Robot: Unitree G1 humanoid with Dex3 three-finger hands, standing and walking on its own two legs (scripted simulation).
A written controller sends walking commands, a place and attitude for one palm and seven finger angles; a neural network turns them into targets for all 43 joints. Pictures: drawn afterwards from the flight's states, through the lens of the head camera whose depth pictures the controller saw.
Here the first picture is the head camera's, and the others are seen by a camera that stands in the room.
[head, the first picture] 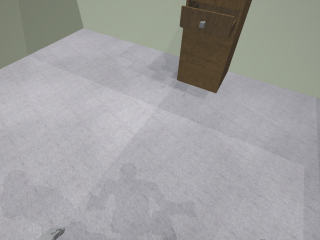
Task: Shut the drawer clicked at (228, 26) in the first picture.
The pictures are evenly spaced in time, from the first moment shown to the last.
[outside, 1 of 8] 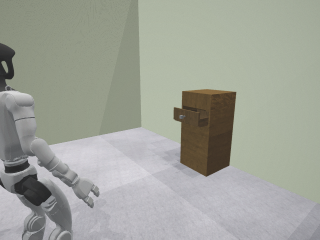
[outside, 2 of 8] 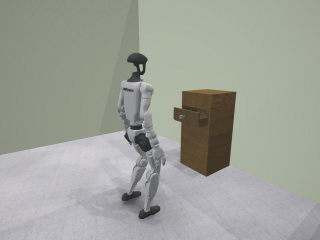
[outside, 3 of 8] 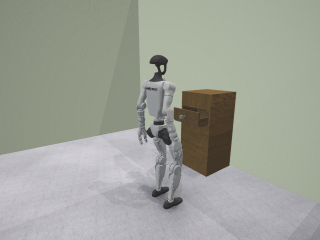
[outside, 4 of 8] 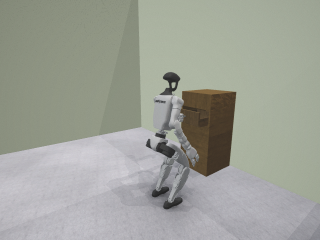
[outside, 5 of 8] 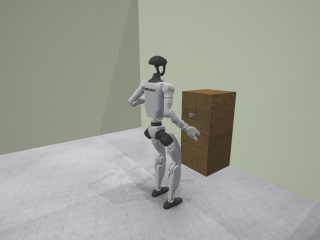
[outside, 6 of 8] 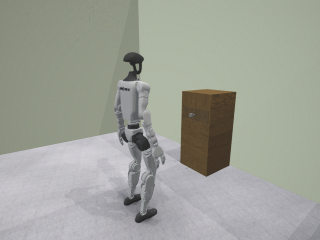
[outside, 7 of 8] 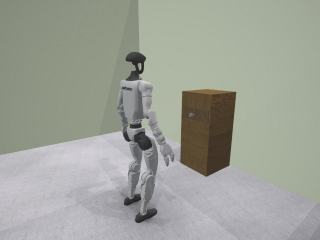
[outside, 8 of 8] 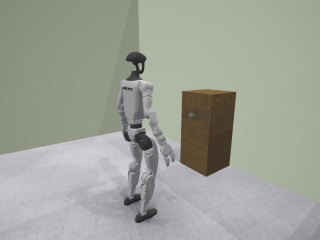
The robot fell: no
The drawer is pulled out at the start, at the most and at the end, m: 0.15 0.15 0.00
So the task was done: yes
